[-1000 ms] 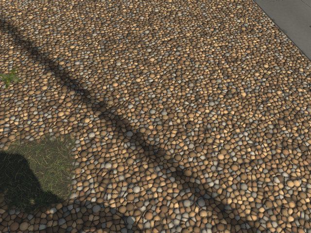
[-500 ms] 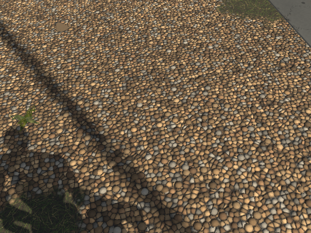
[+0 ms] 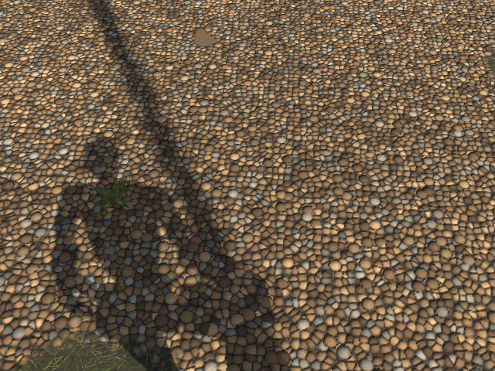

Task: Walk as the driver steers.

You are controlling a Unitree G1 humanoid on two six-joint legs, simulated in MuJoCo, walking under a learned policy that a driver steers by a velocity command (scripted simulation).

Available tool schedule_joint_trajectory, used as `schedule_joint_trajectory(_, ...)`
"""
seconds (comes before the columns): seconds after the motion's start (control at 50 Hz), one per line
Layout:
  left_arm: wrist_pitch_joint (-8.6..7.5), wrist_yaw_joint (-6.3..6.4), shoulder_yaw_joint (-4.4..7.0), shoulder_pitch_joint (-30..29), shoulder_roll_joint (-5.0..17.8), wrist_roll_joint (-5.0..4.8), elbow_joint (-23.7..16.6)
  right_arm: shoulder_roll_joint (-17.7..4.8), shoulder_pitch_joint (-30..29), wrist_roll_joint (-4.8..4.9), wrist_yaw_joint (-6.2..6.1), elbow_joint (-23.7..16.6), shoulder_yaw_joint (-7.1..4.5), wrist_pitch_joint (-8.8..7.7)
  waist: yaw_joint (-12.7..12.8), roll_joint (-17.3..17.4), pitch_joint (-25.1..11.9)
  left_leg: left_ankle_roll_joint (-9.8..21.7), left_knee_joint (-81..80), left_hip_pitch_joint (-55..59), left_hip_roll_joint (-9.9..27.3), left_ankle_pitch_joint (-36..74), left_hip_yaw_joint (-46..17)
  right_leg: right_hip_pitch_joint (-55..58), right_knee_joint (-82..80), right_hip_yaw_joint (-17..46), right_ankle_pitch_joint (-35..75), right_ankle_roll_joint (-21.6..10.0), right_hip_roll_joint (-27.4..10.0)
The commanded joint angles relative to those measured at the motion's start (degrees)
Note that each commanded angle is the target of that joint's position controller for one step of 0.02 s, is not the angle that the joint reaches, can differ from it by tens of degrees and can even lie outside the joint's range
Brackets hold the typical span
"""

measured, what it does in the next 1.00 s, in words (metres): walks ahead, turning left: right foot, then left foot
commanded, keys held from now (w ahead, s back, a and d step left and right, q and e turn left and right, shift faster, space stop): w+q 0.98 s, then w+e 0.02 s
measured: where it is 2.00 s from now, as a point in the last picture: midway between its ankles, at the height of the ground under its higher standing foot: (150, 236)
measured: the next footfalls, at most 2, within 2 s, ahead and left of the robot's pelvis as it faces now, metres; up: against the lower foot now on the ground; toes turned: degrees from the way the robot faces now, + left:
right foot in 0.36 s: +0.39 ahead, -0.11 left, +0.00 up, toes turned +13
left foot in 0.88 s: +0.56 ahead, +0.19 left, +0.00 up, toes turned +34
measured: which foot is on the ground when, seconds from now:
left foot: down 0.00-0.36, up 0.38-0.86, down 0.88-1.00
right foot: up 0.00-0.34, down 0.36-0.88, up 0.90-1.00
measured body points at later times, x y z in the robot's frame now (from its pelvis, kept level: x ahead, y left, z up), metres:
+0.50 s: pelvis +0.28 -0.04 +0.00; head +0.31 -0.04 +0.45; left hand +0.36 +0.26 -0.10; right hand +0.39 -0.31 -0.14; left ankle +0.15 +0.04 -0.65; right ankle +0.35 -0.12 -0.74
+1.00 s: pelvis +0.51 +0.10 -0.01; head +0.53 +0.13 +0.44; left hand +0.39 +0.34 -0.15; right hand +0.79 -0.03 -0.11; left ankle +0.53 +0.17 -0.74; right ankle +0.47 -0.09 -0.64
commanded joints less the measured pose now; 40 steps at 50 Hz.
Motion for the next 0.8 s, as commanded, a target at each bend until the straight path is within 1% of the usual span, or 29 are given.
schedule_joint_trajectory(0.02, 1.53, -0.46, 1.23, 3.6, 5.0, 0.85, -3.0, -7.3, 2.8, 0.51, -0.19, -2.1, -1.76, -1.51, 1.4, 1.8, -4.3, 9.7, -11.5, 6.6, 15.2, 18.6, -17.2, -6.2, -4.5, 1.0, 2.1, 2.0, -2.0)
schedule_joint_trajectory(0.06, 1.89, -0.59, 1.19, -0.7, 4.8, 0.78, -4.7, -8.4, 4.6, 0.27, -0.11, -1.8, -2.12, -1.60, 0.4, 2.4, -2.5, 9.1, -13.2, 4.9, 14.1, 15.0, -17.1, -8.4, -9.1, 0.4, 6.8, 2.9, -2.1)
schedule_joint_trajectory(0.08, 1.93, -0.56, 1.22, -3.4, 4.9, 0.69, -5.6, -8.4, 5.7, 0.23, -0.07, -1.5, -2.16, -1.56, -0.5, 2.6, -1.6, 8.6, -13.8, 5.1, 13.7, 13.7, -17.4, -9.9, -11.9, 0.4, 9.3, 3.3, -2.1)
schedule_joint_trajectory(0.12, 1.90, -0.54, 1.18, -7.8, 5.0, 0.47, -7.1, -8.4, 8.0, 0.28, 0.01, -1.0, -2.24, -1.52, -2.2, 3.2, -0.9, 7.4, -13.7, 6.9, 13.3, 12.8, -18.1, -11.8, -16.8, 0.6, 13.9, 3.5, -1.7)
schedule_joint_trajectory(0.18, 1.62, -0.72, 0.97, -12.9, 5.1, 0.14, -9.0, -8.5, 11.3, 0.16, -0.17, -0.3, -2.35, -1.49, -4.4, 3.8, -1.0, 6.5, -11.9, 11.2, 13.2, 15.1, -19.1, -13.3, -22.5, 1.0, 18.0, 3.1, -0.4)
schedule_joint_trajectory(0.24, 1.00, -0.95, 0.62, -17.4, 5.3, -0.22, -11.0, -8.8, 13.7, -0.34, -0.63, 0.1, -2.42, -1.31, -6.0, 4.3, -0.7, 6.1, -8.9, 15.0, 13.9, 20.2, -20.6, -13.0, -27.5, 0.9, 18.0, 2.3, 1.5)
schedule_joint_trajectory(0.26, 0.76, -0.98, 0.58, -18.1, 5.5, -0.36, -11.6, -9.1, 13.9, -0.51, -0.86, 0.0, -2.50, -1.26, -6.0, 4.7, -0.7, 5.7, -7.8, 15.7, 14.3, 21.6, -21.4, -11.8, -29.3, 1.2, 17.4, 1.8, 2.1)
schedule_joint_trajectory(0.28, 0.52, -0.95, 0.63, -17.6, 6.0, -0.46, -11.9, -9.5, 13.4, -0.62, -1.12, -0.2, -2.61, -1.25, -5.4, 5.1, -0.7, 4.9, -6.6, 16.0, 14.7, 22.6, -22.3, -9.5, -31.3, 1.7, 16.6, 1.3, 2.5)
schedule_joint_trajectory(0.3, 0.27, -0.83, 0.79, -15.6, 6.6, -0.53, -11.5, -10.0, 12.1, -0.68, -1.34, -0.6, -2.76, -1.25, -4.1, 5.5, -1.0, 3.9, -5.4, 15.1, 14.8, 23.8, -22.8, -5.4, -33.5, 1.9, 15.2, 0.6, 3.1)
schedule_joint_trajectory(0.32, 0.01, -0.51, 1.10, -11.7, 7.4, -0.65, -10.5, -10.6, 10.0, -0.74, -1.36, -1.2, -2.90, -1.31, -1.9, 6.0, -1.8, 2.5, -2.9, 12.8, 14.4, 27.3, -22.7, 1.3, -35.4, 1.7, 12.9, -0.3, 4.2)
schedule_joint_trajectory(0.34, -0.36, 0.09, 1.75, -5.6, 8.8, -0.68, -8.6, -11.1, 8.5, -0.71, -1.08, -1.6, -2.99, -1.53, 0.8, 5.3, -4.6, 1.2, 2.9, 10.8, 12.8, 32.5, -22.2, 10.3, -36.9, 0.8, 11.1, -1.3, 5.9)
schedule_joint_trajectory(0.36, -1.14, 0.82, 2.52, 2.5, 10.7, -0.26, -6.6, -10.5, 7.5, -0.16, -0.50, -1.7, -2.80, -1.95, 5.1, 2.0, -9.1, -0.3, 14.2, 6.6, 8.9, 30.7, -19.2, 22.2, -40.2, 2.5, 12.3, -3.0, 3.5)
schedule_joint_trajectory(0.38, -1.45, 1.88, 3.47, 11.9, 15.0, 1.06, -6.3, -5.8, 8.3, 0.40, -0.11, -3.6, -1.49, -2.48, 7.8, -4.6, -18.3, -1.4, 30.8, -0.6, 5.2, 12.9, -14.4, 35.6, -41.9, 16.4, -0.7, -5.6, -10.6)
schedule_joint_trajectory(0.4, -0.66, 1.86, 4.31, 9.1, 19.0, 1.43, -6.8, -2.7, 15.1, 1.41, -0.20, -5.0, -0.92, -2.20, 2.3, -18.1, -21.2, -2.8, 42.8, -16.9, -2.8, -24.0, -9.0, 42.8, -50.1, 42.8, -3.5, -11.3, -22.3)
schedule_joint_trajectory(0.42, -0.02, 1.53, 3.75, 5.1, 13.7, 0.33, -7.4, -7.1, 14.3, -0.79, -0.74, -2.9, -1.32, -1.20, 0.6, -9.0, -14.2, -2.4, 48.0, -21.1, 3.4, -19.5, -8.9, 35.4, -50.5, 43.0, -9.7, -11.7, -20.9)
schedule_joint_trajectory(0.44, 0.02, 1.29, 2.56, 1.7, 8.7, -0.14, -7.9, -7.5, 10.3, -1.16, -0.21, -2.8, -1.53, -0.84, 0.4, -2.6, -7.4, -2.7, 47.1, -20.5, 5.5, -13.9, -7.9, 27.9, -51.4, 33.2, -7.5, -10.7, -18.0)
schedule_joint_trajectory(0.46, -0.12, 1.05, 1.97, 0.2, 6.5, -0.05, -7.6, -6.5, 7.8, -1.09, 0.26, -3.1, -1.34, -0.60, 0.1, -0.5, -4.0, -3.2, 45.0, -19.2, 7.3, -10.9, -7.1, 23.0, -52.6, 24.6, 0.1, -9.6, -15.0)
schedule_joint_trajectory(0.48, -0.41, 1.12, 1.78, 0.6, 6.1, -0.05, -6.9, -5.8, 6.7, -1.47, 0.79, -3.3, -1.31, -0.11, -0.3, -2.6, -2.9, -3.7, 43.3, -18.2, 8.6, -9.9, -6.4, 20.7, -53.5, 18.7, 5.8, -8.7, -12.9)
schedule_joint_trajectory(0.5, -0.79, 1.10, 1.71, 1.2, 6.0, -0.23, -6.0, -5.4, 6.7, -1.75, 1.33, -3.3, -1.21, 0.55, -0.7, -4.5, -2.5, -4.1, 42.7, -17.1, 9.1, -9.3, -5.7, 19.1, -54.3, 14.3, 10.9, -8.0, -11.3)
schedule_joint_trajectory(0.52, -1.41, 0.86, 1.80, 2.4, 6.2, -0.57, -5.2, -4.8, 6.3, -1.74, 1.74, -3.6, -1.08, 1.06, -0.9, -5.3, -2.8, -4.2, 42.6, -16.9, 9.1, -8.6, -5.2, 18.8, -54.5, 11.7, 16.1, -8.1, -11.1)
schedule_joint_trajectory(0.56, -2.38, 0.42, 2.07, 4.0, 6.4, -1.09, -4.1, -4.0, 3.3, -1.60, 2.43, -5.1, -0.77, 1.63, -1.0, -5.0, -2.7, -4.4, 41.9, -19.8, 9.8, -6.2, -4.8, 19.9, -55.5, 7.5, 22.5, -8.7, -11.3)
schedule_joint_trajectory(0.58, -2.56, 0.34, 2.19, 4.5, 6.5, -1.16, -3.7, -3.6, 1.3, -1.65, 2.73, -5.8, -0.58, 1.77, -0.8, -4.7, -2.4, -4.6, 41.1, -21.7, 10.2, -4.5, -4.5, 20.6, -56.0, 5.5, 24.0, -8.9, -11.4)
schedule_joint_trajectory(0.64, -2.47, 0.33, 2.22, 6.2, 6.2, -1.05, -2.2, -2.7, -4.9, -1.66, 3.45, -8.2, 0.01, 1.65, 0.0, -4.3, -0.9, -5.5, 34.8, -25.0, 10.9, 1.1, -2.8, 21.7, -57.1, -0.5, 27.5, -8.7, -10.3)
schedule_joint_trajectory(0.7, -2.40, 0.35, 2.39, 7.0, 6.6, -1.04, -1.2, -1.2, -10.9, -1.44, 4.28, -10.2, 1.00, 1.19, 1.0, -4.2, 0.2, -5.2, 23.4, -21.8, 10.8, 7.7, 0.3, 21.2, -57.2, -6.0, 28.4, -7.6, -8.8)
schedule_joint_trajectory(0.72, -2.40, 0.47, 2.52, 7.8, 7.2, -1.06, -0.8, -1.0, -13.0, -1.50, 4.54, -11.0, 1.24, 1.13, 1.6, -4.1, 0.6, -4.8, 20.2, -20.6, 10.8, 8.3, 1.7, 21.5, -57.3, -7.0, 28.7, -7.3, -9.2)
schedule_joint_trajectory(0.76, -2.18, 0.75, 2.81, 9.4, 8.2, -1.07, 0.2, -1.3, -15.6, -1.73, 4.79, -12.0, 1.37, 1.20, 2.1, -4.0, 1.4, -3.7, 15.9, -19.1, 10.5, 6.7, 3.5, 23.9, -56.7, -8.4, 30.7, -6.9, -10.3)
schedule_joint_trajectory(0.8, -1.48, 1.07, 2.99, 10.9, 9.1, -1.04, 1.2, -2.0, -16.6, -2.14, 4.62, -12.7, 1.20, 1.31, 2.1, -3.9, 1.4, -2.1, 13.0, -17.7, 9.2, 2.7, 5.1, 27.7, -53.7, -10.1, 37.6, -6.3, -11.3)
